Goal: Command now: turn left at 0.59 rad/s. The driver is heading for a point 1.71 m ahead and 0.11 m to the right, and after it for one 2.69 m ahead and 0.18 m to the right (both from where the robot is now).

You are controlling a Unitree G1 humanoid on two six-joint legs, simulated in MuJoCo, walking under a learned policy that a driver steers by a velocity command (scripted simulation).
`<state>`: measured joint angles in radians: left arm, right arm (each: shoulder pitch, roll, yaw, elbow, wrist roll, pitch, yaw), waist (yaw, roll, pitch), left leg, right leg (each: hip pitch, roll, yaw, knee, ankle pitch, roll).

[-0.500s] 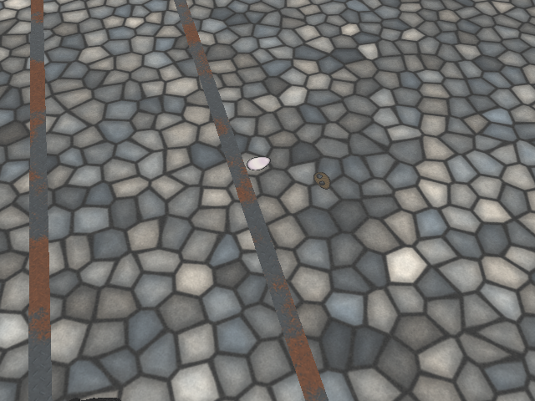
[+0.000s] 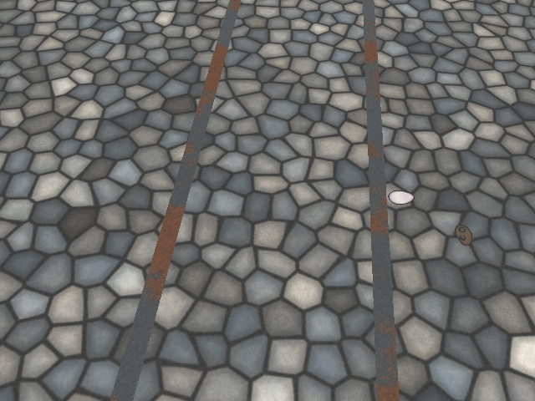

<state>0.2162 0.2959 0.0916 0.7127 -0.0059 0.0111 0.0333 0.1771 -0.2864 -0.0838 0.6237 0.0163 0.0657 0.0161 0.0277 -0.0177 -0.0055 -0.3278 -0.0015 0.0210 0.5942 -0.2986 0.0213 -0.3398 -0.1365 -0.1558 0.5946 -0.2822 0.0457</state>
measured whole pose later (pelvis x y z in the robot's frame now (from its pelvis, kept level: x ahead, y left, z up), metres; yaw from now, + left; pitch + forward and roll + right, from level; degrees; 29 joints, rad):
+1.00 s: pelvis +0.05 -0.01 +0.00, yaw +8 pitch -1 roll +0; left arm 0.20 0.22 0.05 0.69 0.01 -0.01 -0.01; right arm 0.22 -0.21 -0.07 0.74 0.00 0.03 0.00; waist 0.00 0.00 0.02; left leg -0.18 -0.03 -0.10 0.56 -0.36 0.00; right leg -0.22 0.01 0.00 0.56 -0.32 0.00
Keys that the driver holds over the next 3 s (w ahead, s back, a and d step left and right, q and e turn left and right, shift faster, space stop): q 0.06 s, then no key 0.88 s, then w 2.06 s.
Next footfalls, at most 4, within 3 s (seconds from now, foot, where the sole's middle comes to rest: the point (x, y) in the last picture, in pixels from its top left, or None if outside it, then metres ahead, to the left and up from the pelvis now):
0.38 right None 0.10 -0.13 -0.76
1.62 right None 0.45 -0.07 -0.76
2.16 left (204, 320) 0.69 0.20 -0.76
2.68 right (281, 227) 1.01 0.00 -0.76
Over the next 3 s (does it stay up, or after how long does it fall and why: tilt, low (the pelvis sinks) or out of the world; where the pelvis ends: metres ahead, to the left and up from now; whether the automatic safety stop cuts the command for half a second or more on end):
stays up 0.98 0.08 0.02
